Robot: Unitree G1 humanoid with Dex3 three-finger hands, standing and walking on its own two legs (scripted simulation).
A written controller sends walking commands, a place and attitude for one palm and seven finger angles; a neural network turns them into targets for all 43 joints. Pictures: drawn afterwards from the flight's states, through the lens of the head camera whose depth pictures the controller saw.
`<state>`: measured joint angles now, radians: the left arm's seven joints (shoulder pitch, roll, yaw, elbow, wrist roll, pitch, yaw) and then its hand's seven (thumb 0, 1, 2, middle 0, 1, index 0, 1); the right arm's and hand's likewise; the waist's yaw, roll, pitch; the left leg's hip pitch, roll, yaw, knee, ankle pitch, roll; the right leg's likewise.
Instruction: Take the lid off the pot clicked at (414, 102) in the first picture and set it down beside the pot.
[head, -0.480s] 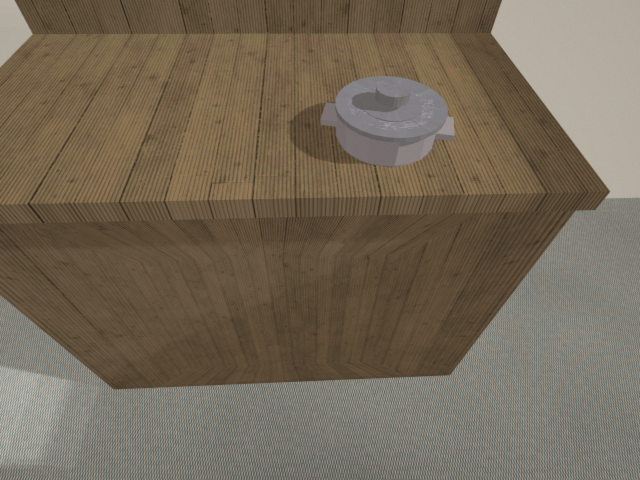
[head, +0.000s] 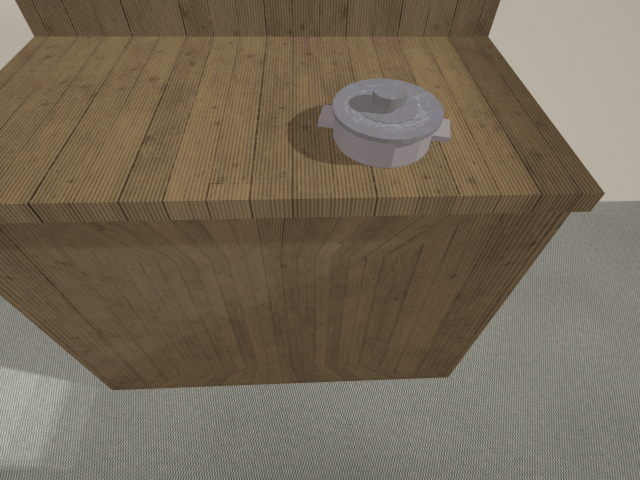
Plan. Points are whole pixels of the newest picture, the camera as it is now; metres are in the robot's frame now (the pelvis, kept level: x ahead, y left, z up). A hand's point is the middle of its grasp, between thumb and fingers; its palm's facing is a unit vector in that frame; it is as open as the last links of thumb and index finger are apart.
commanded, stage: look at it before walking up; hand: left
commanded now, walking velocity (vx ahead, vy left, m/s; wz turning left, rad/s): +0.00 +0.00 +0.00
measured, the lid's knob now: (389, 95) +0.63 -0.07 +0.16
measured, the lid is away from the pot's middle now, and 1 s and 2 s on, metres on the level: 0.00 0.00 0.00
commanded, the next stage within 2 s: walk to a spot facing it in 0.16 s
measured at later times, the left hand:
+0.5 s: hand out of the picture +0.03 +0.18 -0.18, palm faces -0.01 -0.98 -0.21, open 7.4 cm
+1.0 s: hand out of the picture +0.11 +0.16 -0.17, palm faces -0.09 -0.98 -0.19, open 7.4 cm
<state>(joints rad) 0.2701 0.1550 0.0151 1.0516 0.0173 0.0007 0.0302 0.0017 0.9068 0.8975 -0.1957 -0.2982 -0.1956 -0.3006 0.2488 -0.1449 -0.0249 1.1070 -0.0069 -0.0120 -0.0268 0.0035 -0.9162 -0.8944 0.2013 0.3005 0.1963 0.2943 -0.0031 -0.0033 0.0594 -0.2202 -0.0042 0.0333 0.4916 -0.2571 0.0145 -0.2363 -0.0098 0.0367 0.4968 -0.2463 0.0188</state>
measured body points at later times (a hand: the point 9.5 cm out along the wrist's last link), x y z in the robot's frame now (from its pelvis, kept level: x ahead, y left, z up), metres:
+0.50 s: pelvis +0.00 -0.01 -0.01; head +0.04 -0.01 +0.44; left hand +0.03 +0.23 -0.16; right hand +0.01 -0.24 -0.17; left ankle +0.00 +0.11 -0.74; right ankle +0.01 -0.13 -0.74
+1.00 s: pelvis +0.02 -0.01 -0.01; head +0.05 +0.00 +0.44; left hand +0.12 +0.21 -0.16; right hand +0.06 -0.27 -0.15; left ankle +0.03 +0.11 -0.74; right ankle +0.00 -0.12 -0.74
